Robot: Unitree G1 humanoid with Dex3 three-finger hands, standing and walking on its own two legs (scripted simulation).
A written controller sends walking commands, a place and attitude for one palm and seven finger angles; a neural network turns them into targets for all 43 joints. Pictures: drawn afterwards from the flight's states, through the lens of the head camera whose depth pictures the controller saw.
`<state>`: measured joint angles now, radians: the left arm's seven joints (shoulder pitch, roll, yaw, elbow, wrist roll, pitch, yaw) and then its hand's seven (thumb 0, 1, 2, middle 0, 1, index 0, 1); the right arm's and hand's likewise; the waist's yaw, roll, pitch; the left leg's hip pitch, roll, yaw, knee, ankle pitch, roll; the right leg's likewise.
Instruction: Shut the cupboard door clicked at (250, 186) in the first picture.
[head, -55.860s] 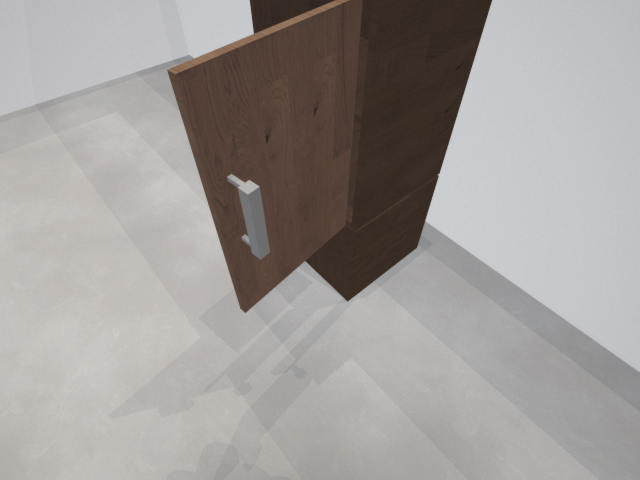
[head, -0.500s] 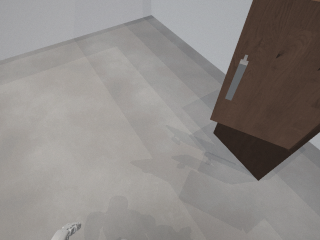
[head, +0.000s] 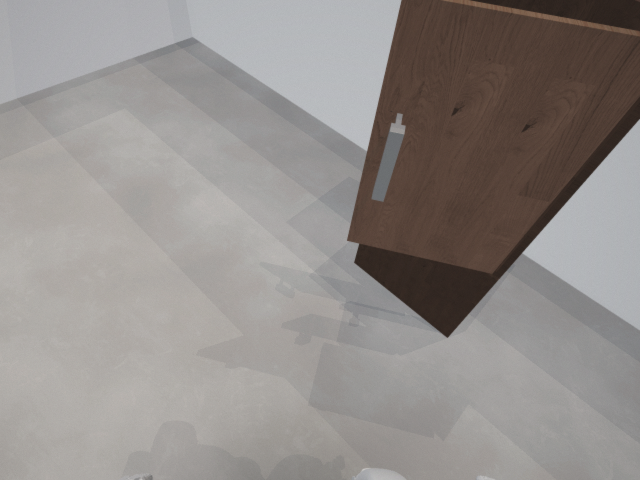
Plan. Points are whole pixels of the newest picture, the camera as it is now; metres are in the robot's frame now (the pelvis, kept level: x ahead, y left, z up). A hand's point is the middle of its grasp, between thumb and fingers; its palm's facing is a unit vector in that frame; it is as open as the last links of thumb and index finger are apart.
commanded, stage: turn to face it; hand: left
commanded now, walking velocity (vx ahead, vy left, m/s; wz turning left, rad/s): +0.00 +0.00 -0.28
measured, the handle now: (388, 158) +0.67 -0.09 -0.03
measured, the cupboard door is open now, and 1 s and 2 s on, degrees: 31 31 31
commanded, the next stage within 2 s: take the last steps up to it in 0.14 s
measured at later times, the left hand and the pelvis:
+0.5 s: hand out of the picture +0.10 +0.14 -0.17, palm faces -0.11 -0.98 -0.18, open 7.4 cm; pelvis +0.03 -0.03 +0.00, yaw -7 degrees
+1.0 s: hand (309, 368) +0.31 +0.03 -0.18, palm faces -0.33 -0.92 -0.21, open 7.4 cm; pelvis +0.15 -0.13 -0.02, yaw -16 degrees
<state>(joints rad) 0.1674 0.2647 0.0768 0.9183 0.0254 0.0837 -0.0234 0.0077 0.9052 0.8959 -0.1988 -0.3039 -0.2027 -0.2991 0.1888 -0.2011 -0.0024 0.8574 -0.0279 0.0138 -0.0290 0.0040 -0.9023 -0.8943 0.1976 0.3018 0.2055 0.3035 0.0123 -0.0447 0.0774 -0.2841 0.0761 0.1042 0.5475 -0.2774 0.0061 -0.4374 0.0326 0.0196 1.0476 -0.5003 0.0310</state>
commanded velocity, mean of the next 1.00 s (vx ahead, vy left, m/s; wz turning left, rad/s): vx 0.18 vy -0.10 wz -0.16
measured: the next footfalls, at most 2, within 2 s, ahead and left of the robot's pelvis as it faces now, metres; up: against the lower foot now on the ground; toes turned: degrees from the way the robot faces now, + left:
right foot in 0.20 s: +0.02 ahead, -0.14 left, +0.00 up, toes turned -7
left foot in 0.54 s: +0.11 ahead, +0.07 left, +0.00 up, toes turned -2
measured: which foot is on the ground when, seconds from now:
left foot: down 0.00-0.20, up 0.22-0.52, down 0.54-0.98, up 1.00-1.00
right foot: up 0.00-0.18, down 0.20-0.54, up 0.56-0.96, down 0.98-1.00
